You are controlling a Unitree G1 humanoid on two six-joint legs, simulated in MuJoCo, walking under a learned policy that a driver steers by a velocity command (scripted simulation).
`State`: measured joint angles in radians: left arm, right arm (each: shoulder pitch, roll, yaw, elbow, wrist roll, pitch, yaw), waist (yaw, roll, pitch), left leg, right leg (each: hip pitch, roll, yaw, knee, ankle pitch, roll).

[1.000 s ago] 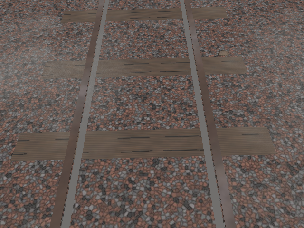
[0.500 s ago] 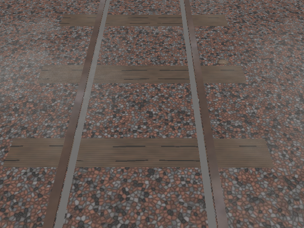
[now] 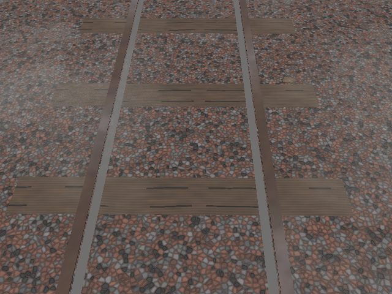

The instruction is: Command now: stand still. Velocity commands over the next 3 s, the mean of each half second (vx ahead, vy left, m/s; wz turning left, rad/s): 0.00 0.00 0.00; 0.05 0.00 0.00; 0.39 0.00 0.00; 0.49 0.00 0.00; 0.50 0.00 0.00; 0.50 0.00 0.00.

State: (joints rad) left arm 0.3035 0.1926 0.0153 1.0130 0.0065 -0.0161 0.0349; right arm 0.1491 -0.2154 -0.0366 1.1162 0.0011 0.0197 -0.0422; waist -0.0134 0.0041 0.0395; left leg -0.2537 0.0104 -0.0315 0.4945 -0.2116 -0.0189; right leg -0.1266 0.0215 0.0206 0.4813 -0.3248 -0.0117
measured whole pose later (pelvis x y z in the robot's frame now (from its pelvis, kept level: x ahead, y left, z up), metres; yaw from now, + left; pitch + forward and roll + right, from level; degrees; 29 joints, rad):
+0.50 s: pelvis +0.00 +0.00 +0.00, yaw +0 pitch -1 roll +0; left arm 0.34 0.17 0.00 1.08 0.00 -0.02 0.04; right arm 0.20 -0.19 -0.02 1.13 0.00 0.02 -0.05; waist -0.01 0.01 0.04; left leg -0.26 0.01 -0.04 0.49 -0.21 -0.02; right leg -0.13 0.02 0.01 0.47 -0.32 -0.01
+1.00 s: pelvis +0.02 +0.01 -0.01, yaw +0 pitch -1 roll +0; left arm 0.42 0.18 0.02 1.09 -0.02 -0.03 0.04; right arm 0.28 -0.19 -0.02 1.12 0.02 -0.02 -0.03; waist 0.01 -0.01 -0.01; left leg -0.32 -0.01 0.00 0.67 -0.40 0.04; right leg -0.14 0.00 0.02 0.53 -0.39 -0.03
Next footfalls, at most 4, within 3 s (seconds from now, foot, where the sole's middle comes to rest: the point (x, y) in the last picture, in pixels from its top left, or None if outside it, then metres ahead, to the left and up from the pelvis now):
1.56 right None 0.46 -0.10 -0.77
2.12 left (167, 225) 0.78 0.13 -0.77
2.70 right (224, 160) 1.10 -0.11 -0.77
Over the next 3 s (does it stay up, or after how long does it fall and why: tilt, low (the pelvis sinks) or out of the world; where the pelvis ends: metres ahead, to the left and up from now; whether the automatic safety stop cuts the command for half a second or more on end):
stays up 1.08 -0.02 0.01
